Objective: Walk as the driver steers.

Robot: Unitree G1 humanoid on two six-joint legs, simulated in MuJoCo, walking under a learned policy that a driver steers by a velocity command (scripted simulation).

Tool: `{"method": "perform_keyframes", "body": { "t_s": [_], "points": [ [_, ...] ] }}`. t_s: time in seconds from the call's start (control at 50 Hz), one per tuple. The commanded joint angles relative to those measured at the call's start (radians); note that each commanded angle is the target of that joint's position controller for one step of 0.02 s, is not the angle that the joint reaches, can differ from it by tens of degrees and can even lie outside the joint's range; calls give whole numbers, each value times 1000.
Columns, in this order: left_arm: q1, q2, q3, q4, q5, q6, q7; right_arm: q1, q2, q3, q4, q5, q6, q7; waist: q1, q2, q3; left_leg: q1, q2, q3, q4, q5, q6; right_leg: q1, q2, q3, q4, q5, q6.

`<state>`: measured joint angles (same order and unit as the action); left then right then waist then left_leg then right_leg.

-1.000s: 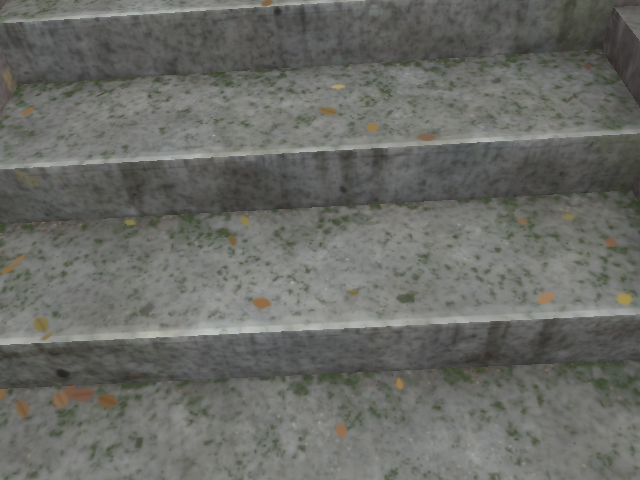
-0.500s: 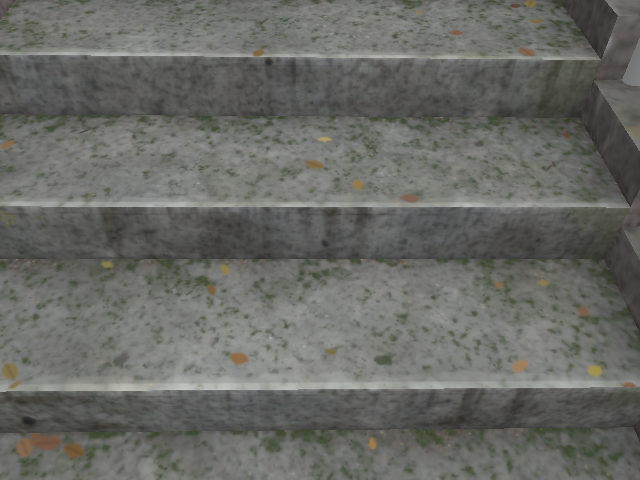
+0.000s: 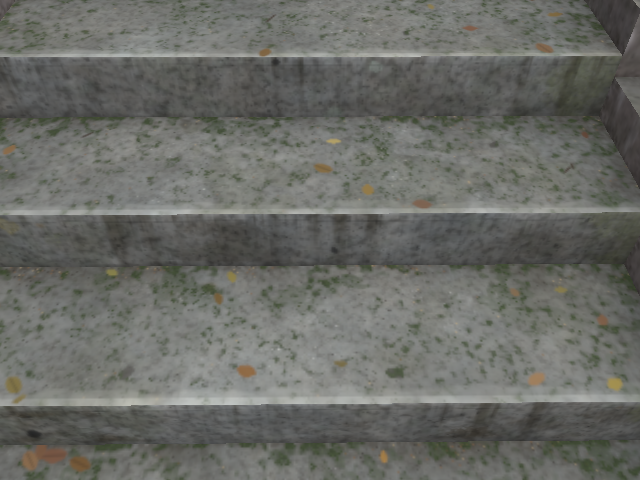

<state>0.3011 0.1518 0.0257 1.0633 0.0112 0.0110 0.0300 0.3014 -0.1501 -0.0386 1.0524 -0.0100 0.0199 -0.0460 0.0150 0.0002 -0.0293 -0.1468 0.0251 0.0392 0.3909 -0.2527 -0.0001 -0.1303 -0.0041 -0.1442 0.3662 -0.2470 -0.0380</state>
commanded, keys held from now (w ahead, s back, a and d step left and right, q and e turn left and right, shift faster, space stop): w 0.38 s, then no key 0.62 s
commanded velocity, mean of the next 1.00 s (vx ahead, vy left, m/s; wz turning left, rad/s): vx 0.20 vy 0.00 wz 0.00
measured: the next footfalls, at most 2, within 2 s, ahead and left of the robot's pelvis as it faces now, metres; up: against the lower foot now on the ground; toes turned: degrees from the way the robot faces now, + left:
right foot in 0.54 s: +0.39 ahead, -0.19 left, +0.15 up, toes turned -7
left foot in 1.04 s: +0.43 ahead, +0.03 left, +0.15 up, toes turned +4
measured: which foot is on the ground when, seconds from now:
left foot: down 0.00-0.54, up 0.56-1.00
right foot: down 0.00-0.20, up 0.22-0.52, down 0.54-1.00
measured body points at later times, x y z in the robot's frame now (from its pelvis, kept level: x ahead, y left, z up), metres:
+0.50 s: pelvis +0.17 -0.05 -0.01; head +0.21 -0.05 +0.44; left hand +0.43 +0.08 -0.07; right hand +0.02 -0.24 -0.15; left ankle -0.03 +0.12 -0.74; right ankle +0.34 -0.18 -0.56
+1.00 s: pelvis +0.34 -0.10 +0.13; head +0.33 -0.11 +0.58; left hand +0.34 +0.11 -0.02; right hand +0.45 -0.30 -0.01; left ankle +0.39 +0.04 -0.54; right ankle +0.35 -0.18 -0.59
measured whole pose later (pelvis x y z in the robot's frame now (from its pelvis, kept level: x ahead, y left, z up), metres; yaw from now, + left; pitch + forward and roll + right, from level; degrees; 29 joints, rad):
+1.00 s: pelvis +0.34 -0.10 +0.13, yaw +0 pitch +2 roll -1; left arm 0.35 0.11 -0.03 1.03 0.04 -0.03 0.03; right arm 0.22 -0.13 0.02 0.89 -0.01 0.01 -0.03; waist 0.04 0.05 -0.08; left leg -0.63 0.09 0.01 1.04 -0.13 -0.03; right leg -0.32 0.01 -0.15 0.57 -0.29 -0.07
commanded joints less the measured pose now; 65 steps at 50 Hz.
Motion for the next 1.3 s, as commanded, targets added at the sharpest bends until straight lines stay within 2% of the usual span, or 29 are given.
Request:
{"method": "perform_keyframes", "body": {
  "t_s": [0.02, 0.12, 0.16, 0.2, 0.24, 0.3, 0.34, 0.4, 0.44, 0.46, 0.48, 0.5, 0.52, 0.54, 0.56, 0.58, 0.6, 0.62, 0.64, 0.7, 0.8, 0.88, 0.98, 1.04, 1.08, 1.1, 1.12, 1.18, 1.3],
  "points": [
    [80, 138, 39, -19, -19, -1, 15, 67, -113, -32, -23, 16, -2, -9, 3, -21, 65, -147, 17, -32, 22, -197, 97, -3, -94, 141, -38, -238, -91],
    [100, 168, 60, -48, -39, -20, 21, 69, -60, -21, -68, 16, -47, 1, -33, -90, 141, -268, 10, -17, 173, -203, 124, -161, -271, 399, -97, -479, -178],
    [-30, 151, 55, -107, -41, -34, 15, 167, -96, -32, -42, 24, -57, 0, -104, -30, 158, -74, 31, -78, 48, -279, 162, -370, -188, 280, 27, -399, -128],
    [-146, 88, 26, -161, -48, -75, -2, 353, -191, -64, 3, 24, -66, -3, -165, 184, 108, 238, 180, -386, -107, -249, 267, -626, 19, 7, 434, 4, -15],
    [-210, 88, 21, -182, -57, -116, -29, 450, -200, -66, 18, -8, -89, 0, -182, 197, 85, 425, 361, -643, -172, 73, 375, -933, 26, 138, 988, -256, 15],
    [-215, 14, -21, -244, -72, -118, -59, 324, -107, -17, -11, -3, -95, 3, -74, 57, 129, 400, 359, -414, -165, 189, 274, -1240, -65, 270, 1537, -316, -4],
    [-237, -54, -64, -327, -75, -102, -69, 304, -46, 23, 6, -7, -79, 15, -30, 58, 192, 277, 355, -332, -189, 125, 231, -1385, -62, 298, 1866, -423, -21],
    [-322, -45, -106, -447, -56, -98, -75, 203, -89, 35, -21, 3, -81, 0, -4, 24, 268, 30, 281, -152, -289, 88, 157, -1375, -91, 215, 1750, -339, -15],
    [-403, -34, -134, -558, -23, -107, -79, 185, -104, 38, -31, 32, -74, -34, 25, -9, 249, -288, 188, -12, -387, 138, 117, -993, -153, 72, 1286, -156, 3],
    [-403, -53, -155, -579, -11, -113, -86, 166, -178, 18, -45, 55, -76, -38, 45, -7, 160, -498, 165, 29, -475, 288, 133, -510, -136, -5, 976, -60, -19],
    [-318, 11, -110, -550, -21, -120, -75, 249, -238, 3, -34, 57, -97, -23, 58, 95, -33, -447, 154, 19, -323, 868, 158, -140, -2, -107, 986, -17, -21],
    [-88, 120, -45, -482, -29, -118, -60, 271, -310, -4, -16, 31, -101, 1, 173, 194, -211, -268, 155, 31, -90, 1413, 142, 63, 79, -103, 953, 0, -61],
    [62, 212, 1, -400, -17, -105, -49, 246, -361, -22, -11, 35, -91, 18, 251, 304, -273, -33, 146, -2, 114, 1544, 90, 25, 83, 0, 698, 25, -90],
    [138, 318, 35, -331, 31, -86, -42, 258, -282, -18, -29, 35, -101, 22, 222, 188, -277, -96, 120, -112, 349, 1171, 52, 130, -4, 289, 533, 158, -143],
    [195, 423, 52, -271, 75, -64, -31, 350, -92, 11, -39, 19, -125, 44, 96, -371, -403, -247, -153, -154, 832, 21, -22, 192, -360, 877, 153, 535, -342],
    [157, 335, 37, -295, 92, -54, -23, 408, -76, -2, 10, 26, -162, 66, 74, -255, -497, -266, -172, -392, 1225, -66, -26, 130, -397, 1088, 44, 386, -338],
    [35, 263, 24, -296, 65, -55, -39, 274, -37, 0, -51, 51, -148, 78, 47, -182, -360, -357, -144, -334, 1329, -42, -14, -42, -380, 965, 29, 35, -268],
    [-51, 186, 9, -264, 21, -65, -49, 127, -5, 20, -117, 37, -122, 67, 22, -91, -155, -452, -83, -239, 1314, 3, 19, -233, -331, 805, 58, -181, -190],
    [-84, 97, -9, -234, 17, -74, -58, 21, -8, 28, -167, 30, -97, 48, 9, -42, -37, -500, -38, -217, 1348, 64, 59, -383, -291, 629, 118, -263, -143],
    [-88, -9, -36, -163, 43, -102, -64, 52, -52, 31, -217, 36, -74, 34, -62, -73, 19, -565, -44, -252, 1470, 95, 142, -442, -241, 446, 55, -107, -130],
    [-26, -11, -49, -118, 30, -84, -57, 52, 18, 73, -236, 3, -45, 43, -100, 1, -3, -771, -31, -242, 1411, 198, 104, -340, -201, 219, 42, 91, -116],
    [-90, 6, -73, -139, 71, -85, -32, 56, -32, 61, -184, -15, -14, 16, -99, -56, -75, -558, 22, -74, 1243, 299, -6, -433, -189, 117, -6, 182, -166],
    [0, 79, -37, -117, 18, -60, 11, -107, -25, 57, -178, -3, -1, 8, 24, -131, 12, -321, 33, 61, 474, 37, -52, -289, -195, 163, -62, 118, -169],
    [84, 78, -28, -84, -28, -46, 8, -14, -17, 50, -120, 7, -4, 12, 0, -103, 68, -161, 4, 33, 21, 80, 14, -189, -219, 242, 37, 228, -153],
    [211, 49, -24, -54, -9, -74, -23, 54, -136, 21, -92, -16, 5, 10, 78, 135, -40, 118, 152, -148, 67, 669, 106, -308, -90, 151, 161, 95, -60],
    [197, -7, -41, -42, -13, -67, -26, 16, -43, 41, -88, -11, 12, 23, 77, 164, -56, 15, 148, -152, 50, 425, 142, -226, -76, 117, 90, 7, -25],
    [99, 34, -31, -48, -9, -55, -25, -39, -10, 45, -98, -8, 19, 32, 55, 97, 25, -90, 89, -113, 20, 262, 119, -162, -68, 107, 34, 26, -9],
    [59, 77, -24, -37, 23, -22, -13, -40, -86, 27, -83, 4, -5, 27, 36, 36, 31, -120, 59, -64, 10, 265, 77, -58, -67, 101, 18, 131, 2],
    [55, 100, -12, -16, 7, -24, 10, -17, -95, 17, -58, 7, -26, 14, 17, 25, -19, -8, 65, -65, -8, 423, 65, -13, -89, 104, 0, 240, 1]
  ]
}}
Keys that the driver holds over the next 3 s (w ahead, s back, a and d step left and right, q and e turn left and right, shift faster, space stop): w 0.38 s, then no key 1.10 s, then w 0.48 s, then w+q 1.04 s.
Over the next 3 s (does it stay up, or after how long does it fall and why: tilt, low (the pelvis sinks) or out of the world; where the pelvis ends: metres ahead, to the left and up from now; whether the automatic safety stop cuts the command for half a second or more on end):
stays up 0.97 -0.04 0.43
